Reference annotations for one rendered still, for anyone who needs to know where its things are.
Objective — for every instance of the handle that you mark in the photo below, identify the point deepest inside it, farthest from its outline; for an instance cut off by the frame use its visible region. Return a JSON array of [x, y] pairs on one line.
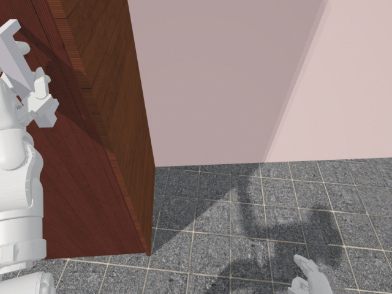
[[16, 69]]

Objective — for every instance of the left robot upper arm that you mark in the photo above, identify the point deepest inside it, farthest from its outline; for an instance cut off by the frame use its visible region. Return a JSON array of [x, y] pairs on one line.
[[34, 283]]

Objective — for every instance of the left robot forearm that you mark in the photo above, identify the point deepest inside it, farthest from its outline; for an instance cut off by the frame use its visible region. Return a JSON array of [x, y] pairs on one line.
[[21, 202]]

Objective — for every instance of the right robot hand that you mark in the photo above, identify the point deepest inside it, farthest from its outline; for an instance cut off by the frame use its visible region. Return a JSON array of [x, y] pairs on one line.
[[317, 282]]

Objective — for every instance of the left robot hand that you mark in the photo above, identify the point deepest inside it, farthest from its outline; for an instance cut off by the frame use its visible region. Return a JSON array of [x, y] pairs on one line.
[[35, 103]]

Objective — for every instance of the wardrobe door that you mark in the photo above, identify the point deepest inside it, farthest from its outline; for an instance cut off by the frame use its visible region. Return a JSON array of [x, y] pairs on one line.
[[84, 211]]

